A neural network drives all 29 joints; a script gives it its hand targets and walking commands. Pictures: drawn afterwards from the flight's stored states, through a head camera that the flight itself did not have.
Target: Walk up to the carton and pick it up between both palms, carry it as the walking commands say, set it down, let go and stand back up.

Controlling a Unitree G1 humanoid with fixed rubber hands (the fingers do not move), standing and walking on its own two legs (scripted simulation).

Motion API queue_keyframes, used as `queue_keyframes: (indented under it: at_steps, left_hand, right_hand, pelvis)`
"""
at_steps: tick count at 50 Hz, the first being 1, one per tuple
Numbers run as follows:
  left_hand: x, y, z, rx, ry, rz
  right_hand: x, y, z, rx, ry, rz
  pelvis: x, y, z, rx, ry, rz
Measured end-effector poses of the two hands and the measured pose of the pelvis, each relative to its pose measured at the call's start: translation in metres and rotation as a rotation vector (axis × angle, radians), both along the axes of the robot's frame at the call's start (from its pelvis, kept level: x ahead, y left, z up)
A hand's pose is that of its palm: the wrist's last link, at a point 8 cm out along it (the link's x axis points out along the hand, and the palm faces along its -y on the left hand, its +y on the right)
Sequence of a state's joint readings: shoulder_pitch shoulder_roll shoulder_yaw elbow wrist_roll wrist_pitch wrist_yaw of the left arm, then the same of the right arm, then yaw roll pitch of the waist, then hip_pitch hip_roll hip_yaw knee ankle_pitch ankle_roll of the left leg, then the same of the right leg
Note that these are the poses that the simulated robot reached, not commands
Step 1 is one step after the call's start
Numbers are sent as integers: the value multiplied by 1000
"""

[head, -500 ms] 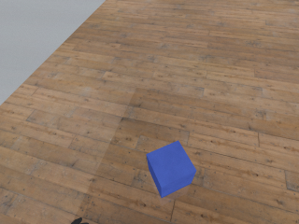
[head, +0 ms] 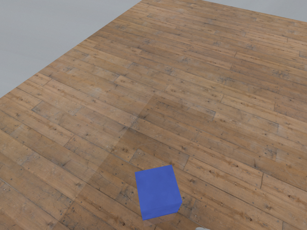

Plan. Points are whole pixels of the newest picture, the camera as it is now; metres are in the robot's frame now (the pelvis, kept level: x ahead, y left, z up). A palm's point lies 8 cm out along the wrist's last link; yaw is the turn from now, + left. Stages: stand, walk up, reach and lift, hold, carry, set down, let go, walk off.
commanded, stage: walk up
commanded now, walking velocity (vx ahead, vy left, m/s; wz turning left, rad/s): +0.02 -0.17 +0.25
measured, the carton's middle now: (156, 193) +0.40 -0.01 -0.66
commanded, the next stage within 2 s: none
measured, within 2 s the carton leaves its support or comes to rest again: neither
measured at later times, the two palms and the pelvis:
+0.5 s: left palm out of the picture +0.00 +0.21 -0.08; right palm out of the picture +0.13 -0.33 -0.15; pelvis +0.02 -0.08 +0.00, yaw +5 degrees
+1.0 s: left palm out of the picture -0.03 +0.22 -0.15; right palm out of the picture +0.14 -0.21 -0.13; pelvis +0.01 -0.01 -0.01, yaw +7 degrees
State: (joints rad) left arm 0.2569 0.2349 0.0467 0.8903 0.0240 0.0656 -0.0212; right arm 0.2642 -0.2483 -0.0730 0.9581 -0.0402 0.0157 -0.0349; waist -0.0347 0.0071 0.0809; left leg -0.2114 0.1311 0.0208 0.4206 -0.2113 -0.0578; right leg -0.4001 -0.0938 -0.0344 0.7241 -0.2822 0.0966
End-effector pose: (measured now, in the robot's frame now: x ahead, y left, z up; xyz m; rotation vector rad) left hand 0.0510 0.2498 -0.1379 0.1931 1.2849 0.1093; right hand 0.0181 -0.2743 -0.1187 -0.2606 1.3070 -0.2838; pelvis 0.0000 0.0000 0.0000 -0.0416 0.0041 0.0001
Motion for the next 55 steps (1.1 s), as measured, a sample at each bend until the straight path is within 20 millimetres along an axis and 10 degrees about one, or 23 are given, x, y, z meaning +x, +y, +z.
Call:
queue_keyframes:
  at_steps: [6, 14, 24, 34, 45, 55]
  left_hand:
    - [21, -42, 9, 108, -82, 12]
    - [-1, -54, 54, 250, -72, 112]
    - [-48, -46, 60, 268, -18, 202]
    - [-104, -5, 9, 144, 77, 275]
    - [-90, -22, -15, -50, 99, 267]
    - [-68, -28, -5, 4, 68, 232]
  right_hand:
    - [19, -64, -31, 46, 1, 9]
    - [69, -81, -36, 166, -34, 85]
    - [108, -60, -34, 202, -63, 169]
    - [159, 9, -8, 128, -206, 308]
    - [139, 65, 12, 119, -231, 305]
    - [96, 51, -18, 160, -128, 201]
  pelvis:
    - [11, -57, -16, 54, 0, 27]
    - [20, -83, 2, 136, 8, 57]
    - [20, -79, 5, 139, 19, 85]
    - [9, -33, -11, 69, 16, 123]
    - [12, -5, 1, 29, -15, 127]
    - [15, -8, -2, 46, -29, 127]
